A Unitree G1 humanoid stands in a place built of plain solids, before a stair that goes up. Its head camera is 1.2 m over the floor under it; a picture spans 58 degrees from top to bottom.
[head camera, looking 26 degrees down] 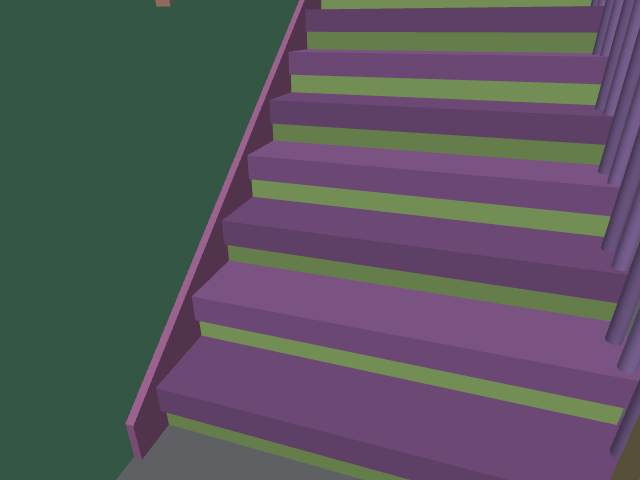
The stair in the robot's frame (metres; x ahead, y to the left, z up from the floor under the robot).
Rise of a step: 0.18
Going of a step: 0.25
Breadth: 1.36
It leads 17 degrees to the right of straight ahead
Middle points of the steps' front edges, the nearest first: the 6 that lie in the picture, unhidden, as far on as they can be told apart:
0.83 -0.09 0.19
1.05 -0.21 0.37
1.29 -0.28 0.55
1.53 -0.36 0.74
1.76 -0.43 0.92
2.00 -0.50 1.10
